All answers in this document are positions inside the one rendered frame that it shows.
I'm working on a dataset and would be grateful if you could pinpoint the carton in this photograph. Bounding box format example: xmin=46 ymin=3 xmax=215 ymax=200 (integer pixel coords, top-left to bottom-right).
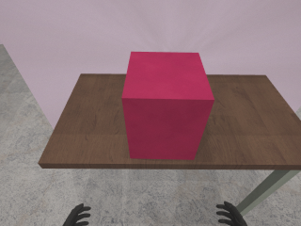
xmin=121 ymin=52 xmax=214 ymax=160

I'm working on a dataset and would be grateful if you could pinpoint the table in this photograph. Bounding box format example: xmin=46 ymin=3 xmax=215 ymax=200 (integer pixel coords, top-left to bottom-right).
xmin=38 ymin=73 xmax=301 ymax=217

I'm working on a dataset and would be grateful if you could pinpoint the left robot hand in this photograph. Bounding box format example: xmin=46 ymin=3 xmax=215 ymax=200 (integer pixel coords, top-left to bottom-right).
xmin=62 ymin=203 xmax=91 ymax=226

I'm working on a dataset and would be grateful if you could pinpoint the right robot hand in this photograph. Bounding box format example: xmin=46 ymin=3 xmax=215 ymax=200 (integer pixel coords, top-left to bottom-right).
xmin=216 ymin=201 xmax=247 ymax=226

